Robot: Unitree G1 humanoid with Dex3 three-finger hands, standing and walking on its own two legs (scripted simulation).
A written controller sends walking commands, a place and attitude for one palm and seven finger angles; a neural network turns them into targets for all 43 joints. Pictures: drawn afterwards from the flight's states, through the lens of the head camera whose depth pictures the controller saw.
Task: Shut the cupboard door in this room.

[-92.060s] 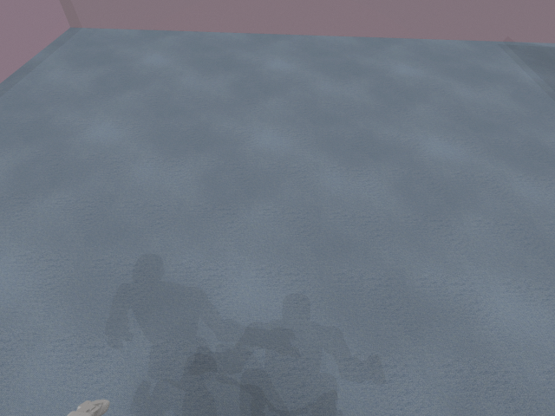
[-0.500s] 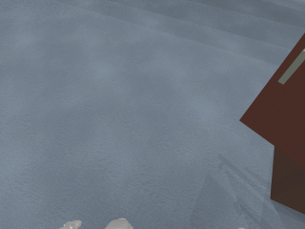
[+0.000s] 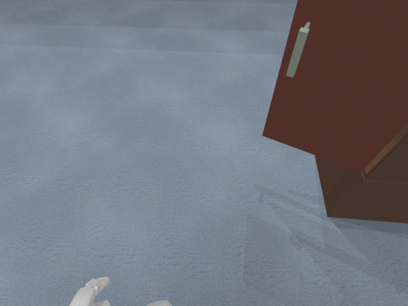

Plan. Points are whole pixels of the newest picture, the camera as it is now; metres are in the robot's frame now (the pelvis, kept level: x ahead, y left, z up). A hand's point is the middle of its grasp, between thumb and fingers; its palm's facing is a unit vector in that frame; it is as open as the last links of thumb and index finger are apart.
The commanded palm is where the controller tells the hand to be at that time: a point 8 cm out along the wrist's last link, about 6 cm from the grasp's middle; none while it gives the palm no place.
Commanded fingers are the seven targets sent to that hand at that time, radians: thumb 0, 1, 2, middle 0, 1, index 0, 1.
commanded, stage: turn to face it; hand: left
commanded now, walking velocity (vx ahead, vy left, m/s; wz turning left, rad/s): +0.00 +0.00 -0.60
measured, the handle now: (298, 50) +0.74 -0.23 +0.08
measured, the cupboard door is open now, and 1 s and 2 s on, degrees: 68 68 68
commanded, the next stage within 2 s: take the last steps up to it in 0.70 s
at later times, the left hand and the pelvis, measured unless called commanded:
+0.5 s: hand (113, 289) +0.17 +0.22 -0.15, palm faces -0.24 -0.95 -0.21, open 7.4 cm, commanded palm none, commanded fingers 0.00 0.90 0.90 -0.20 -0.30 -0.20 -0.30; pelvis +0.02 +0.04 +0.02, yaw -16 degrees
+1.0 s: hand (147, 290) +0.17 +0.15 -0.16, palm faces -0.38 -0.91 -0.17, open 7.4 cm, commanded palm none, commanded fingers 0.00 0.90 0.90 -0.20 -0.30 -0.20 -0.30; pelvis +0.04 +0.01 +0.01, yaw -24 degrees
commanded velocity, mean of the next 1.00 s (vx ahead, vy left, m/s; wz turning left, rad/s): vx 0.07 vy -0.02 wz -0.37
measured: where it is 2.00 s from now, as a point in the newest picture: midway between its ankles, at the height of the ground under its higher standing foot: (253, 300)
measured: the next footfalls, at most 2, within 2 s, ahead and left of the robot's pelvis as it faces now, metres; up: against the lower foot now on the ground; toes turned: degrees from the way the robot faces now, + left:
left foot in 0.28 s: +0.10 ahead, +0.13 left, +0.00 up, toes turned -6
right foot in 0.68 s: -0.01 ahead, -0.11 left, +0.00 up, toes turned -24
